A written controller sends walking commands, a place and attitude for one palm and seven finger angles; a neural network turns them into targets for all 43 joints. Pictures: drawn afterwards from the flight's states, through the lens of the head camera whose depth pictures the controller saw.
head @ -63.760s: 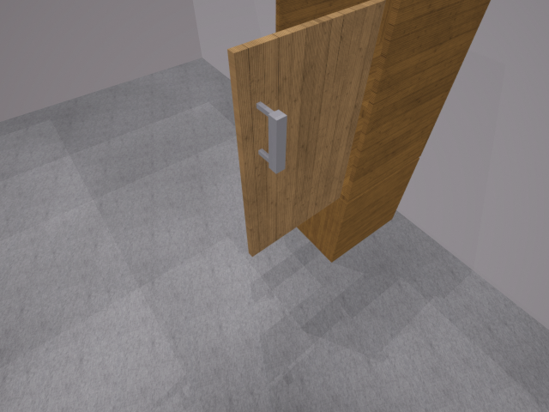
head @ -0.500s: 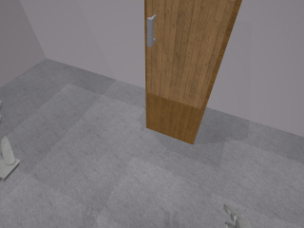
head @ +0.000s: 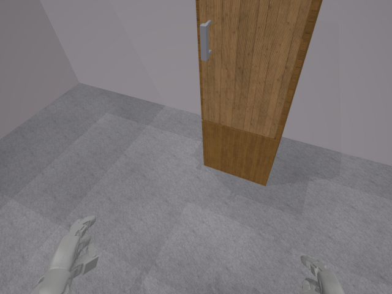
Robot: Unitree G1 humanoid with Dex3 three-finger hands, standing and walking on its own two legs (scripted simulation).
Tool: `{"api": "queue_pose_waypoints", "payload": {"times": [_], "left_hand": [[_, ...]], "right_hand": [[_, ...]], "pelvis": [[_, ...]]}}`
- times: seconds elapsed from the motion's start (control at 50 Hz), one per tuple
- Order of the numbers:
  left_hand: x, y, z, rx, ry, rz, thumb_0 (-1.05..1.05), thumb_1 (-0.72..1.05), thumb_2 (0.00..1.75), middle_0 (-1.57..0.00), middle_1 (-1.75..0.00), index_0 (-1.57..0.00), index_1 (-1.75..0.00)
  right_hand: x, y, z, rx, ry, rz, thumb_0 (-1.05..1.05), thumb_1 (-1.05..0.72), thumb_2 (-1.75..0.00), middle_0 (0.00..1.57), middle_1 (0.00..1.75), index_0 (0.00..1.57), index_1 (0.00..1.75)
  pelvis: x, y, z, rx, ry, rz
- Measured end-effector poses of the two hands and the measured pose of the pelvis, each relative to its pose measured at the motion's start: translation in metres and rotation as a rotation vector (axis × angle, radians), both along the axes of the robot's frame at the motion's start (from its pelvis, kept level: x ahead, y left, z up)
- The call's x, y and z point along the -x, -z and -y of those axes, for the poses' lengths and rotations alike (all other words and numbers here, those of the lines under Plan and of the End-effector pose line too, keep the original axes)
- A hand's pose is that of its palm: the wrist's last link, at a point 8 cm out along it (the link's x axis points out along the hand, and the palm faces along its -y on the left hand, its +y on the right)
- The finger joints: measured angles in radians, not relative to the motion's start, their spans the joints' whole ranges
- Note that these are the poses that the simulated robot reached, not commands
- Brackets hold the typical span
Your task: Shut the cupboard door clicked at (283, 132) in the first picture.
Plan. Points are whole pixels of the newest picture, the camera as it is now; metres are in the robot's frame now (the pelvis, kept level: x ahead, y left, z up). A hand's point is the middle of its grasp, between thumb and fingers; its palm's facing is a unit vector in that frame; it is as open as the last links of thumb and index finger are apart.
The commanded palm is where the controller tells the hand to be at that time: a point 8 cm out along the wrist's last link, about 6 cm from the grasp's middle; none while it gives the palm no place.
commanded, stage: let the arm hang, fingers relaxed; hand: left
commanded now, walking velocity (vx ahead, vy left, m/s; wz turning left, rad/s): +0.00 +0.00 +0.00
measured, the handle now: (206, 40) +0.94 +0.01 +0.09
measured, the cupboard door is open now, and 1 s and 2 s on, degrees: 0 0 0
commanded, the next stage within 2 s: look to check the result in 0.94 s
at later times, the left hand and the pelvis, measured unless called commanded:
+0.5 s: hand out of the picture -0.07 +0.20 -0.16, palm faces +0.00 -0.97 -0.23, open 7.3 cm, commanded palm none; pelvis -0.02 +0.01 +0.01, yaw -1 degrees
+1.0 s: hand out of the picture -0.01 +0.19 -0.16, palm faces -0.01 -0.98 -0.20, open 7.3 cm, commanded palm none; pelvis -0.02 +0.01 +0.01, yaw -2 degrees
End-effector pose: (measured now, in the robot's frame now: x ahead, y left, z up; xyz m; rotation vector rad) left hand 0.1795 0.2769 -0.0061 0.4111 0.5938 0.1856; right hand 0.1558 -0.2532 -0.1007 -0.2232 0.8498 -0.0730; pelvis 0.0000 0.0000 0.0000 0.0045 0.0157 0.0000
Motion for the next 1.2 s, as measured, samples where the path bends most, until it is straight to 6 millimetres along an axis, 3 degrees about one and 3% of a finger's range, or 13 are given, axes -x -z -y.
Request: {"api": "queue_pose_waypoints", "payload": {"times": [0.08,0.14,0.28,0.4,0.52,0.76,1.2], "left_hand": [[0.064,0.087,0.036,0.156,-0.027,-0.381,0.01,0.91,0.9,-0.2,-0.3,-0.2,-0.3],[0.119,0.121,0.062,0.26,-0.08,-0.567,0.01,0.92,0.9,-0.21,-0.3,-0.2,-0.3],[0.2,0.129,0.042,0.251,-0.218,-0.755,-0.01,0.98,0.9,-0.21,-0.3,-0.21,-0.3],[0.241,0.121,0.032,0.22,-0.259,-0.874,0.0,0.94,0.9,-0.21,-0.3,-0.2,-0.3],[0.244,0.12,0.032,0.218,-0.258,-0.88,0.01,0.92,0.9,-0.2,-0.3,-0.2,-0.3],[0.202,0.128,0.05,0.271,-0.188,-0.762,0.01,0.91,0.9,-0.2,-0.3,-0.2,-0.3],[0.195,0.118,0.024,0.2,-0.207,-0.773,0.01,0.91,0.9,-0.2,-0.3,-0.2,-0.3]], "right_hand": [[0.04,0.006,0.001,0.023,0.037,-0.118,0.01,-0.91,-0.89,0.2,0.3,0.2,0.3],[0.081,0.011,0.0,0.04,0.065,-0.252,0.0,-0.91,-0.89,0.2,0.3,0.2,0.3],[0.17,0.021,-0.014,0.024,0.124,-0.535,0.01,-0.91,-0.89,0.2,0.3,0.2,0.3],[0.213,0.028,-0.032,-0.027,0.177,-0.627,0.01,-0.91,-0.89,0.2,0.3,0.2,0.3],[0.225,0.033,-0.048,-0.062,0.2,-0.636,0.0,-0.91,-0.89,0.2,0.3,0.2,0.3],[0.204,0.034,-0.059,-0.078,0.207,-0.546,0.0,-0.91,-0.89,0.2,0.3,0.2,0.3],[0.181,0.028,-0.024,-0.014,0.195,-0.522,0.0,-0.91,-0.89,0.2,0.3,0.2,0.3]], "pelvis": [[0.008,-0.002,0.0,-0.008,0.004,0.022],[0.012,-0.005,0.002,-0.001,0.004,0.032],[0.017,-0.012,0.003,0.016,-0.004,0.037],[0.018,-0.014,-0.003,0.015,0.009,0.043],[0.02,-0.014,-0.008,0.012,0.02,0.049],[0.021,-0.014,-0.013,0.007,0.029,0.051],[0.015,-0.016,-0.009,0.006,0.029,0.053]]}}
